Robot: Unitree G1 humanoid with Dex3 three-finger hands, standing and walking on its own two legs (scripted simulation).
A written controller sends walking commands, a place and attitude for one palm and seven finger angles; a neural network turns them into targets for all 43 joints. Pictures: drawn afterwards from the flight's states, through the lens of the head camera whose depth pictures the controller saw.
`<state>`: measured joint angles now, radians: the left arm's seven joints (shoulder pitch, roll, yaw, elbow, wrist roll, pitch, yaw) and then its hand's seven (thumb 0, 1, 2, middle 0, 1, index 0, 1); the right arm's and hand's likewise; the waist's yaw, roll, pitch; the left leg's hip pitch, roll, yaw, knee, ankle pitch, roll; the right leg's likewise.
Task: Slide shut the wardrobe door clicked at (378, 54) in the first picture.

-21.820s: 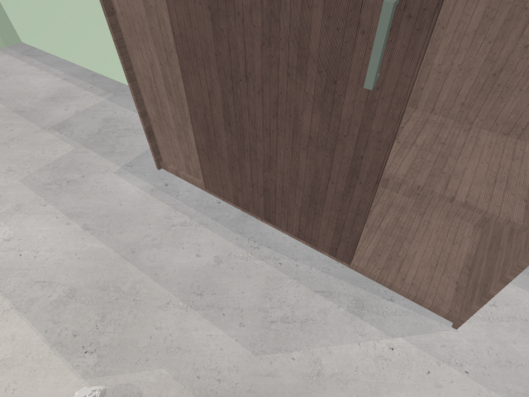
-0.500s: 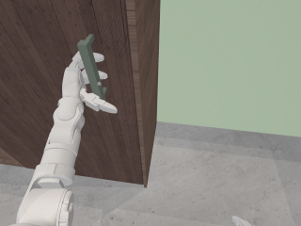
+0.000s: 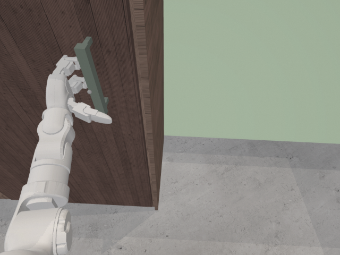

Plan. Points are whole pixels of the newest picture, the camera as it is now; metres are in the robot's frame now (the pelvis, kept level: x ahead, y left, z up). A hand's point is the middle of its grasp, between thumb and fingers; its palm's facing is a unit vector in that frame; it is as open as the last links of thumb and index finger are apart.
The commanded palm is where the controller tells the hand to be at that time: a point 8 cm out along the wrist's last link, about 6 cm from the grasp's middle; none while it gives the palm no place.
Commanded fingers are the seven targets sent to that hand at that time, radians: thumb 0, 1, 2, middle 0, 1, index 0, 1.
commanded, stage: slip the hand off the handle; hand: left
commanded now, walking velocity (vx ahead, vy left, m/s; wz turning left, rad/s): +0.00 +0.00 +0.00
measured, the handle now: (96, 79) +0.46 +0.18 +0.18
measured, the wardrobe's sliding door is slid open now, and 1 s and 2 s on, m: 0.01 0.01 0.01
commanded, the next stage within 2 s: draw the hand back to the body in 0.88 s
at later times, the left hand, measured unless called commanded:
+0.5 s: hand (62, 119) +0.34 +0.22 +0.17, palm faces +0.20 -0.97 -0.10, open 14.7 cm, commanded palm +0.30 +0.27 +0.17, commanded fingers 0.00 -0.55 0.20 -0.25 -1.15 -0.25 -1.15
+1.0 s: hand (49, 134) +0.31 +0.23 +0.17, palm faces +0.20 -0.98 -0.10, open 14.7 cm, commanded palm +0.27 +0.28 +0.17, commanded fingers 0.00 -0.55 0.20 -0.25 -1.15 -0.25 -1.15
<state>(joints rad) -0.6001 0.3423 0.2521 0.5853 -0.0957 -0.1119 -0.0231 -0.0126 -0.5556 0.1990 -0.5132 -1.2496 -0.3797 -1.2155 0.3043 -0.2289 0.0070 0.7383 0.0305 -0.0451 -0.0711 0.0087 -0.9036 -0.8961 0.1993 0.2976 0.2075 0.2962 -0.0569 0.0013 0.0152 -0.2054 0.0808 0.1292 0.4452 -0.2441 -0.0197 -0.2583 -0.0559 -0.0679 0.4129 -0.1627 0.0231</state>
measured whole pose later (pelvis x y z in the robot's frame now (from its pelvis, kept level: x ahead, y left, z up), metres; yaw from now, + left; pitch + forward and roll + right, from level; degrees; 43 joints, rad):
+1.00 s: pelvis +0.02 -0.01 +0.00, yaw +3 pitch -3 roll +0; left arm -0.13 0.34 0.30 0.07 -0.25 -0.01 -0.19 -0.01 -0.56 0.20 -0.26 -1.15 -0.26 -1.15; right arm 0.19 -0.24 0.04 0.69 0.05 -0.14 -0.10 0.01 -0.90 -0.90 0.20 0.30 0.21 0.30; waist 0.05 0.05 0.01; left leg -0.14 0.08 0.07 0.47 -0.28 -0.04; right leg -0.17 -0.06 -0.13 0.46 -0.24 0.01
